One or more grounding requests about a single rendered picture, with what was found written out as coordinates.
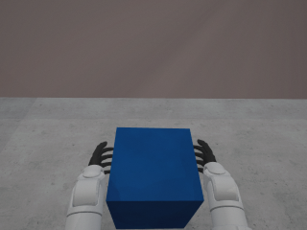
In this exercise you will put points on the robot right forearm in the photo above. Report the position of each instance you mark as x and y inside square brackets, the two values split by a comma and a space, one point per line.
[224, 200]

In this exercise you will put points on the robot left forearm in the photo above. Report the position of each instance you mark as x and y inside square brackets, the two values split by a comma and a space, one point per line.
[86, 202]

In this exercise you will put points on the carton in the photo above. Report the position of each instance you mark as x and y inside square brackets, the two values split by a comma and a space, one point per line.
[154, 181]

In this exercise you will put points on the left robot hand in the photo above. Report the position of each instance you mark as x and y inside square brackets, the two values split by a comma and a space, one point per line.
[97, 156]

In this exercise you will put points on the right robot hand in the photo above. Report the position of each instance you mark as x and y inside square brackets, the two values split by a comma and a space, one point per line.
[207, 155]

